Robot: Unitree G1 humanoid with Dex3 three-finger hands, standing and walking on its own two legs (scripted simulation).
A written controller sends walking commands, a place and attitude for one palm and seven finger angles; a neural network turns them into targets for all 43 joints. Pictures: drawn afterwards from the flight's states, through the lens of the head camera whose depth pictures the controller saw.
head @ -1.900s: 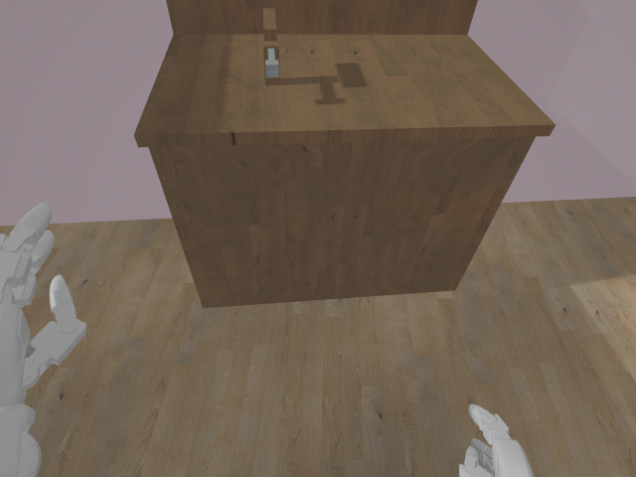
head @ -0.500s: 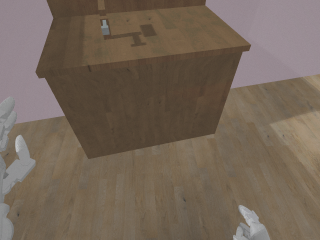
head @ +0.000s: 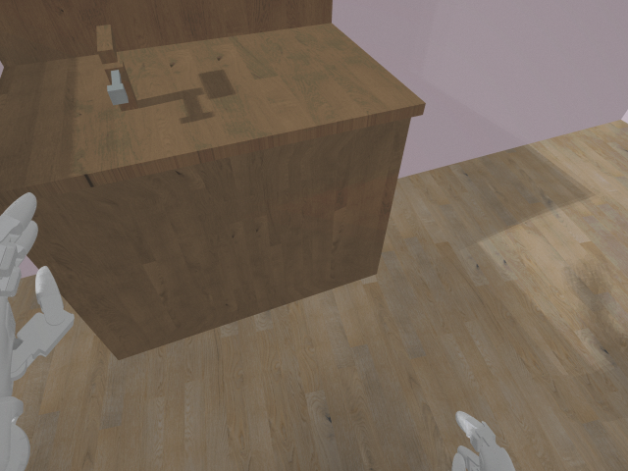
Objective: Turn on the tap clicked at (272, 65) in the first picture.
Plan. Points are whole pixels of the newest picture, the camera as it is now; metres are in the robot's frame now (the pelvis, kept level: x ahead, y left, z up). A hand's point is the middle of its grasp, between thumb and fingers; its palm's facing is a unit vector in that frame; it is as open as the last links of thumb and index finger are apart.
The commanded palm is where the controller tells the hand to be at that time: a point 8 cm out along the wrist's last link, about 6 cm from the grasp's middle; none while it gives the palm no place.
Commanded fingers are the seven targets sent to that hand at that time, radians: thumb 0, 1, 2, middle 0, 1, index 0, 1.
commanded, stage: take the last steps up to it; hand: left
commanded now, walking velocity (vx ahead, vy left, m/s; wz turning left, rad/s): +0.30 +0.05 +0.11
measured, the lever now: (117, 94) +0.72 +0.42 +0.12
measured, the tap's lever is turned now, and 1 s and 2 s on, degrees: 0 0 0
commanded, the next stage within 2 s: come to a stop and stand still in 1.04 s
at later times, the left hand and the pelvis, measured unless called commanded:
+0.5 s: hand (122, 217) +0.34 +0.24 +0.17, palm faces +0.47 -0.81 -0.36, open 7.4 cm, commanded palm +0.29 +0.27 +0.18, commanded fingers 0.00 0.90 0.90 -0.20 -0.30 -0.20 -0.30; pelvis +0.13 -0.01 -0.01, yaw +1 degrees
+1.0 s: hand (180, 157) +0.46 +0.21 +0.17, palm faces +0.45 -0.78 -0.44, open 7.4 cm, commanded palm +0.39 +0.25 +0.18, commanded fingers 0.00 0.90 0.90 -0.20 -0.30 -0.20 -0.30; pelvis +0.26 -0.04 +0.01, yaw +4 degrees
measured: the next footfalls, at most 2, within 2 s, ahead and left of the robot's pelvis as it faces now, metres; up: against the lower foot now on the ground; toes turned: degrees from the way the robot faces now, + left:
right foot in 0.06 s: +0.11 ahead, -0.11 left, +0.00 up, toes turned -9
left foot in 0.44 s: +0.23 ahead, +0.12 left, +0.00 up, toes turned +10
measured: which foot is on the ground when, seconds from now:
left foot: down 0.00-0.06, up 0.08-0.42, down 0.44-0.78, up 0.80-1.00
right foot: up 0.00-0.04, down 0.06-0.46, up 0.48-0.74, down 0.76-1.00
